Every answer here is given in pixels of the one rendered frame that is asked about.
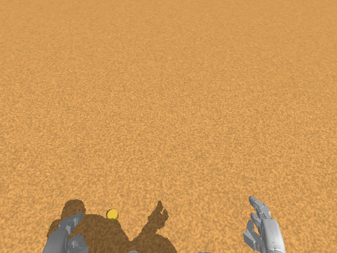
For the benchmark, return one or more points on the tin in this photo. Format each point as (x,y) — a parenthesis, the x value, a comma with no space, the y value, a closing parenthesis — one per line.
(112,215)

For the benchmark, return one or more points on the right robot hand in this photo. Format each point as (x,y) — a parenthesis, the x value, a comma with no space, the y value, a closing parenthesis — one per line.
(270,238)

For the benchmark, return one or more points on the left robot hand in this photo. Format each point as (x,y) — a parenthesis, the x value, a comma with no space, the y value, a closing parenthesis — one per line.
(58,241)

